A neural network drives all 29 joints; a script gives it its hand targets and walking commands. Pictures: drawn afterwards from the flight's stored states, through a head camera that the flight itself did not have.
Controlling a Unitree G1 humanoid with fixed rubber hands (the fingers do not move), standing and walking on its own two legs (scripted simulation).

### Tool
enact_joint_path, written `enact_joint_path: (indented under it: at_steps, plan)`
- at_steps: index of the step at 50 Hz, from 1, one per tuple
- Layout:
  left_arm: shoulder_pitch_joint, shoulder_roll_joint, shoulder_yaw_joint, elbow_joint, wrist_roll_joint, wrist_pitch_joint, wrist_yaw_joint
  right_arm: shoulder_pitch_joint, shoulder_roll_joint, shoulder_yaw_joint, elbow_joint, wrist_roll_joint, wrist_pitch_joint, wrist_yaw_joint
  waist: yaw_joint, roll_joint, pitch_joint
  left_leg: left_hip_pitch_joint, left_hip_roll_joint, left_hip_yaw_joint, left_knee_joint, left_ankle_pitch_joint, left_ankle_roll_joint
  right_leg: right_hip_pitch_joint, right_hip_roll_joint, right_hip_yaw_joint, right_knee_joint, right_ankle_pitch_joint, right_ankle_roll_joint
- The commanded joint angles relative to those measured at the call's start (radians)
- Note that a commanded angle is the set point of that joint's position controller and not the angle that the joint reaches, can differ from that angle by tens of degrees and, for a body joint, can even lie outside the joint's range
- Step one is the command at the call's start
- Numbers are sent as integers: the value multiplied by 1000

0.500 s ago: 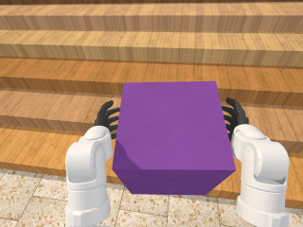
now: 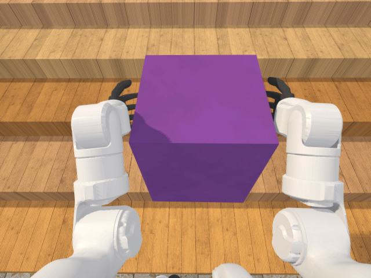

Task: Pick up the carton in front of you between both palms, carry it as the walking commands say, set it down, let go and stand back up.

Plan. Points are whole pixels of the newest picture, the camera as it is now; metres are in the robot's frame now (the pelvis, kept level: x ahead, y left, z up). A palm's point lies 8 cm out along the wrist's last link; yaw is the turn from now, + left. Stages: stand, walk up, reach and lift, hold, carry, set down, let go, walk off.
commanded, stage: carry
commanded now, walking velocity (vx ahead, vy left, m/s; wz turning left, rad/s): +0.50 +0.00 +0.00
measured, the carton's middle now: (198, 135) +0.40 -0.02 +0.07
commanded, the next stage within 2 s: none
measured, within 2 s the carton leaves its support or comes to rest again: neither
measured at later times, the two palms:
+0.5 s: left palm out of the picture +0.69 +0.15 +0.25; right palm out of the picture +0.75 -0.14 +0.25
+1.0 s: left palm out of the picture +1.06 +0.11 +0.44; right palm out of the picture +1.04 -0.19 +0.43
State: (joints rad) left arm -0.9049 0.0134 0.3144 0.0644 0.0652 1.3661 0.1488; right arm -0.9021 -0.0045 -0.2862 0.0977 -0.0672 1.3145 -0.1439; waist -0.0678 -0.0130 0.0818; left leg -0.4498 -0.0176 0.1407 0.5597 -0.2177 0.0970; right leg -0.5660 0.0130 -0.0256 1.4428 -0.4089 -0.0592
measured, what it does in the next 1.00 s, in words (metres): climbs: right foot 0.13 m higher, then left foot 0.13 m higher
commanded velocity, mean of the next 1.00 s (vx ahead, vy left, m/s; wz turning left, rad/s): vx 0.50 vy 0.00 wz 0.24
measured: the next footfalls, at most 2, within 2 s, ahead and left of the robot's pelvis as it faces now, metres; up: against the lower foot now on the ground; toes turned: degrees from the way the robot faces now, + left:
right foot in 0.28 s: +0.38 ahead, -0.12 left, +0.13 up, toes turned -4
left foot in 0.70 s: +0.69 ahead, +0.06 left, +0.25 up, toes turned +6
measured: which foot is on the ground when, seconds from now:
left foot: down 0.00-0.28, up 0.30-0.68, down 0.70-1.00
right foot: up 0.00-0.26, down 0.28-0.72, up 0.74-1.00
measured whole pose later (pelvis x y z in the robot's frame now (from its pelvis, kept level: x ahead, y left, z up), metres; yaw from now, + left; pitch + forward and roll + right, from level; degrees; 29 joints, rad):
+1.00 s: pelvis +0.64 -0.01 +0.25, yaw +6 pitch +4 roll +1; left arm -1.01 0.02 0.44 0.15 0.14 1.38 0.10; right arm -1.04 -0.06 -0.23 0.28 0.04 1.32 -0.22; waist -0.21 0.02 0.04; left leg -0.36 -0.10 0.04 0.54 -0.24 0.12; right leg -0.96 0.00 0.01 1.71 -0.45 -0.09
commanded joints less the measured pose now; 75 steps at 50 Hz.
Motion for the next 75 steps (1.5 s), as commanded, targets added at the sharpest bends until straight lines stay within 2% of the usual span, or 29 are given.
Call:
enact_joint_path:
  at_steps: [1,6,9,11,13,14,15,16,17,19,28,30,31,33,35,36,37,38,39,43,52,55,59,60,61,62,66,71,75]
  plan:
    - [-744,-1039,-587,-165,-342,-52,-180,-829,1121,616,-261,504,-1,247,-17,90,-670,821,321,-431,-113,550,145,-374,-23,6,139,23,-13]
    - [-621,-958,-650,-268,-287,-79,-157,-738,1038,697,-401,492,-22,227,-82,111,-668,1052,358,-437,-92,518,184,-805,-55,-11,463,-189,-49]
    - [-612,-888,-687,-260,-260,-84,-157,-731,989,749,-386,517,-25,245,-46,94,-548,845,267,-313,-219,508,138,-720,-86,-80,241,-200,-48]
    - [-575,-875,-690,-198,-258,-81,-155,-718,992,744,-330,533,-14,262,30,70,-530,430,154,-68,-301,1006,86,-148,11,-212,-229,3,-63]
    - [-568,-915,-725,-202,-293,-72,-166,-668,982,728,-263,501,-7,274,158,320,-686,467,218,-27,-33,1595,65,149,64,-238,-380,154,-96]
    - [-584,-953,-744,-208,-323,-76,-176,-656,989,724,-241,494,-6,279,259,278,-786,505,206,13,215,1596,35,321,102,-232,-597,240,-83]
    - [-596,-991,-760,-212,-346,-85,-188,-677,999,727,-238,484,-5,280,307,46,-880,345,109,-49,580,1127,-41,618,33,-35,-817,547,-134]
    - [-579,-1033,-776,-201,-376,-98,-200,-635,1026,718,-225,458,-10,280,234,-355,-1022,-107,-128,-177,1049,-118,-122,1021,-326,577,-892,1143,-323]
    - [-560,-1084,-793,-204,-432,-100,-217,-570,986,680,-214,404,-17,271,227,-239,-1041,-191,-128,-345,1299,-90,-72,988,-307,643,-872,1029,-352]
    - [-704,-1147,-844,-296,-520,-108,-247,-575,981,632,-237,341,-31,249,165,-19,-774,-380,-35,-282,1271,-55,-12,849,-280,481,-884,756,-231]
    - [-801,-1085,-782,-196,-595,-74,-290,-533,832,573,-112,216,-27,179,223,-59,-537,-900,44,-72,1300,-332,29,981,-296,318,-1017,692,-219]
    - [-798,-1042,-728,-123,-584,-58,-298,-564,784,545,-63,199,-5,162,174,-67,-453,-853,86,-42,1125,-334,22,858,-245,239,-1115,553,-181]
    - [-789,-1027,-692,-85,-576,-49,-300,-589,770,533,-48,198,6,155,146,-54,-425,-636,93,-11,883,-292,21,669,-214,133,-1207,608,-172]
    - [-814,-1001,-635,-20,-547,-23,-297,-636,785,531,0,239,30,148,74,-175,-467,-106,-27,139,614,-52,53,383,-171,-85,-1201,1329,-141]
    - [-807,-998,-590,21,-511,0,-288,-710,857,552,4,309,47,160,-88,-268,-634,152,-83,154,486,18,60,464,-213,-163,-878,1746,-92]
    - [-813,-989,-570,27,-493,9,-281,-750,889,558,2,351,50,172,-175,-115,-700,310,-138,112,192,118,34,484,-154,-181,-558,1651,-41]
    - [-825,-993,-549,45,-446,13,-269,-771,947,581,21,394,50,188,-143,98,-724,544,-12,-187,-2,449,148,276,-27,-93,-157,817,38]
    - [-703,-953,-492,100,-385,11,-253,-716,989,574,66,449,46,212,-49,301,-796,651,256,-783,-119,849,349,-32,147,25,315,152,94]
    - [-683,-911,-432,127,-322,5,-236,-776,1071,588,76,503,44,237,-46,164,-865,657,267,-824,-39,826,370,-58,82,155,482,146,53]
    - [-787,-852,-329,65,-205,-30,-199,-1110,1242,646,-70,682,2,293,2,-27,-599,441,180,-684,-112,124,219,-282,2,126,328,104,-24]
    - [-700,-843,-374,188,-159,-23,-174,-971,1167,519,56,577,21,267,-80,36,-592,804,251,-660,-117,296,246,-850,-89,94,428,-180,-26]
    - [-725,-888,-403,199,-188,-13,-182,-958,1149,501,86,547,21,278,-34,48,-479,413,150,-459,-293,227,191,-464,-90,-52,-22,-123,7]
    - [-761,-1063,-503,187,-335,-8,-200,-814,1108,433,133,445,39,279,227,286,-698,240,94,-144,94,1277,68,319,72,-204,-509,120,-16]
    - [-772,-1094,-527,152,-369,-21,-207,-795,1093,421,129,422,38,278,285,194,-782,157,67,-149,368,1060,15,527,46,-54,-689,129,-27]
    - [-785,-1089,-548,100,-382,-43,-212,-771,1107,420,127,392,36,282,224,-262,-800,-156,-126,-182,742,205,-69,677,-319,708,-972,539,-201]
    - [-802,-1118,-562,56,-427,-53,-221,-753,1082,423,115,358,36,268,159,-341,-899,-186,-121,-314,1088,-66,-37,685,-394,931,-1008,588,-297]
    - [-1025,-1241,-695,-156,-593,-77,-258,-757,990,425,8,298,12,216,158,-86,-638,-430,-10,-290,1141,-71,7,606,-262,579,-928,176,-197]
    - [-998,-1195,-707,-201,-634,-74,-268,-667,885,409,-9,223,-5,177,181,-14,-610,-405,34,-174,649,-319,-13,666,-248,364,-971,447,-176]
    - [-920,-1130,-664,-93,-580,-46,-271,-615,844,404,59,194,15,166,118,-182,-659,45,-11,-66,171,29,0,446,-222,154,-957,714,-159]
